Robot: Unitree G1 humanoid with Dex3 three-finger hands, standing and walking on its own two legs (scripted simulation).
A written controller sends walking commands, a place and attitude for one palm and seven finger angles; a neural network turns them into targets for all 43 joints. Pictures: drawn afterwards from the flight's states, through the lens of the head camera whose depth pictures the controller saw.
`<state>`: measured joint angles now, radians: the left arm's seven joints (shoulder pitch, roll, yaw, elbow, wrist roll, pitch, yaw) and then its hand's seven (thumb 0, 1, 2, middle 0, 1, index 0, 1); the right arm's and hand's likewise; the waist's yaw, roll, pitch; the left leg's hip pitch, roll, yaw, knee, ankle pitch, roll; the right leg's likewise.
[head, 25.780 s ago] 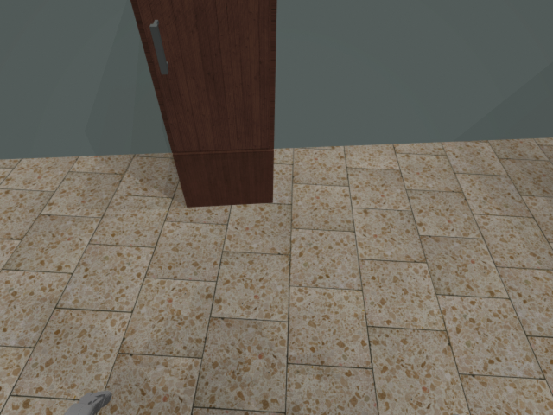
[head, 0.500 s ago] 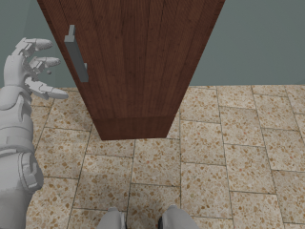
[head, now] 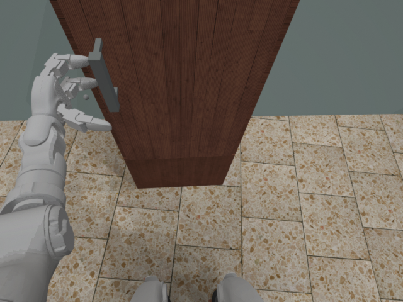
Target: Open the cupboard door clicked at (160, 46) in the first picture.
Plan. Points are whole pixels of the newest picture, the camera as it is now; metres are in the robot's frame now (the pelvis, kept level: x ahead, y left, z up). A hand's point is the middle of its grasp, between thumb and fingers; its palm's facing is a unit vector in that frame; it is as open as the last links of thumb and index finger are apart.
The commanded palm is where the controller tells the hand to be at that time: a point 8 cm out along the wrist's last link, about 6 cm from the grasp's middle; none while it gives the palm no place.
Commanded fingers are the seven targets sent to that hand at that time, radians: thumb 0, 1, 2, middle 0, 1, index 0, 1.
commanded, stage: slide the fingers in behind the handle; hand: left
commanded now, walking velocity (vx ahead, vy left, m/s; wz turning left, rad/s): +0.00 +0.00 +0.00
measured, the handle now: (107, 78) +0.54 +0.16 +0.08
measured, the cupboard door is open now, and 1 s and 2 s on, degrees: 1 1 1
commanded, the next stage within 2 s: close the thumb around the handle in 1.16 s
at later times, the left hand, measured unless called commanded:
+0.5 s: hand (104, 98) +0.49 +0.16 +0.08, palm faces +0.01 -1.00 +0.00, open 14.0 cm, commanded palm +0.46 +0.21 +0.08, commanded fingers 0.00 -0.50 0.30 -0.30 -1.20 -0.30 -1.20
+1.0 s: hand (117, 95) +0.49 +0.14 +0.08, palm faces +0.00 -1.00 +0.00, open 13.9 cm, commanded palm +0.47 +0.19 +0.08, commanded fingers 0.00 -0.50 0.30 -0.30 -1.20 -0.30 -1.20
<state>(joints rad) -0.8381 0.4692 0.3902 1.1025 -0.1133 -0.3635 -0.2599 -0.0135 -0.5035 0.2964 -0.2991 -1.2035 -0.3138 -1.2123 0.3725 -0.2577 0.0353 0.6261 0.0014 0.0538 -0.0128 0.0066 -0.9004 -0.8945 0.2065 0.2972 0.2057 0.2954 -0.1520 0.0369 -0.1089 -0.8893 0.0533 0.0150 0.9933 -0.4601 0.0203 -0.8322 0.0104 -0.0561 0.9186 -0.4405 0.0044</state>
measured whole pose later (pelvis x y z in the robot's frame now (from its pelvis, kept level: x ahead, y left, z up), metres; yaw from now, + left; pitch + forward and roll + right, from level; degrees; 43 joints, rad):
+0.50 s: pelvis -0.01 -0.01 +0.00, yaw +0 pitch +20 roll -2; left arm -0.85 0.41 0.35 1.11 -0.11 -0.39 -0.19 -0.01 -0.50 0.30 -0.30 -1.20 -0.30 -1.20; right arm 0.38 -0.26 0.02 0.64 0.00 0.04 -0.01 0.01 -0.90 -0.89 0.21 0.30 0.20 0.30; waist -0.15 0.04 -0.11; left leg -0.88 0.05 0.02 0.98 -0.45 0.01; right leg -0.83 0.01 -0.05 0.93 -0.44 -0.01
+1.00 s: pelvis +0.00 -0.01 +0.00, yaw +0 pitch +20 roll -2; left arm -0.87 0.36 0.33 1.13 -0.08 -0.40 -0.14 -0.01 -0.50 0.30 -0.30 -1.20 -0.32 -1.21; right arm 0.38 -0.25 0.02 0.65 -0.01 0.03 0.00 0.01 -0.90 -0.89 0.21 0.30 0.20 0.30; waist -0.16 0.04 -0.11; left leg -0.88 0.05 0.02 0.98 -0.45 0.01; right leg -0.84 0.01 -0.05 0.93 -0.44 -0.01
